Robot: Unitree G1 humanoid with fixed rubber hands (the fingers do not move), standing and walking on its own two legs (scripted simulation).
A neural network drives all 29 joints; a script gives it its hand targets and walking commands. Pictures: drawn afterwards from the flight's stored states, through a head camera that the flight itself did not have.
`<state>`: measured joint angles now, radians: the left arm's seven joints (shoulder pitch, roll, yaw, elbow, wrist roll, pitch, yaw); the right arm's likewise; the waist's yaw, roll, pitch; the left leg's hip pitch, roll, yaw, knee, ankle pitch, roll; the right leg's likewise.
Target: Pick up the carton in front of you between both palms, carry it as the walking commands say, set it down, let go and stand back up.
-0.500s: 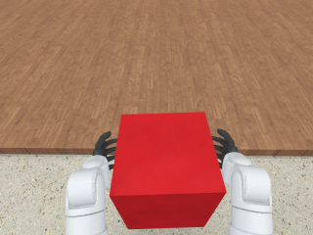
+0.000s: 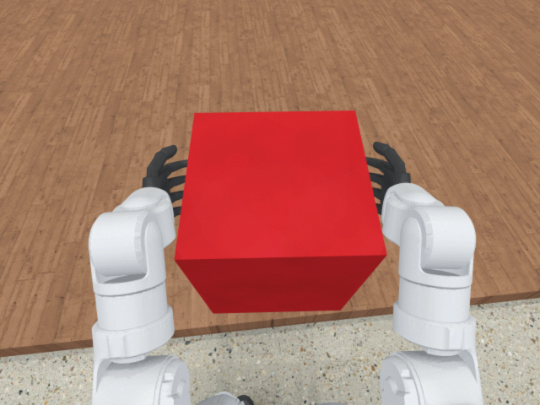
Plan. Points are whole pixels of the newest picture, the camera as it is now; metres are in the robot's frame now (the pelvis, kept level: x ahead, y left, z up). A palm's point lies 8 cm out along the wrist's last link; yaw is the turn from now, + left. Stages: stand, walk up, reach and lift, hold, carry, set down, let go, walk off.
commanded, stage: carry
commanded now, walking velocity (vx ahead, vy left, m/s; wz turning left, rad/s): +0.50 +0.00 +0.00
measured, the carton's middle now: (276, 223) +0.35 -0.01 +0.07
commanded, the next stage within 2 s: none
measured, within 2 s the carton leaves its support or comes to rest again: neither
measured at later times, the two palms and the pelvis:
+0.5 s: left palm (183, 51) +0.71 +0.15 +0.14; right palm (331, 42) +0.74 -0.15 +0.14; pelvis +0.33 -0.03 +0.01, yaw +1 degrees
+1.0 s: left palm out of the picture +1.12 +0.08 +0.26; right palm out of the picture +1.07 -0.21 +0.26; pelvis +0.71 +0.02 +0.11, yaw -3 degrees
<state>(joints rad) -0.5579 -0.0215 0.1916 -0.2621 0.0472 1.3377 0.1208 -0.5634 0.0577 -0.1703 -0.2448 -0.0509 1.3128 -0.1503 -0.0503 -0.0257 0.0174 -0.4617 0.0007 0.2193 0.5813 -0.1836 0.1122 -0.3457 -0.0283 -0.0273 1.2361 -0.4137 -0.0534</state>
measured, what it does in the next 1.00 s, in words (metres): climbs: right foot, then left foot 0.09 m higher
